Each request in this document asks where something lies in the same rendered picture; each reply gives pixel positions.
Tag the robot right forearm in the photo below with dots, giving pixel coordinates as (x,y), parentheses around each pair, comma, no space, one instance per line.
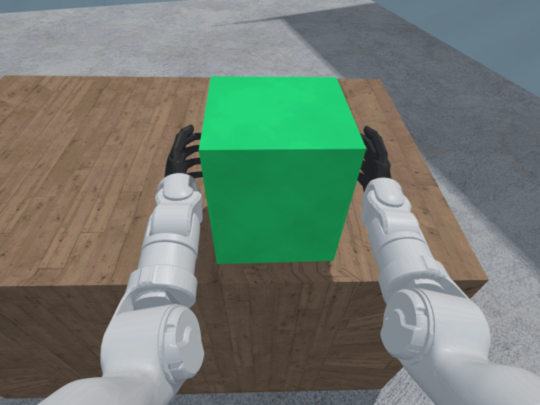
(398,244)

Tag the pedestal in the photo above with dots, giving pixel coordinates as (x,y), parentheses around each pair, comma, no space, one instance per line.
(81,158)

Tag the robot left upper arm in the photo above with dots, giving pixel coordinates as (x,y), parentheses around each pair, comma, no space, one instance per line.
(146,356)

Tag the carton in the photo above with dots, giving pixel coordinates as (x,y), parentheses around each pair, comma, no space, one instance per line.
(280,159)

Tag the robot left forearm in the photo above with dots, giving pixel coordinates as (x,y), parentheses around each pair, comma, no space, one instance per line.
(165,274)

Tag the robot left hand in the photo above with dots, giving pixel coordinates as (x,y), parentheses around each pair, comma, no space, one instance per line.
(176,162)

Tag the robot right upper arm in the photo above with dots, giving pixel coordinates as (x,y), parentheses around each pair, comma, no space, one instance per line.
(443,342)

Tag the robot right hand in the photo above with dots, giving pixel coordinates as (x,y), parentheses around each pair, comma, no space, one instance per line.
(377,165)

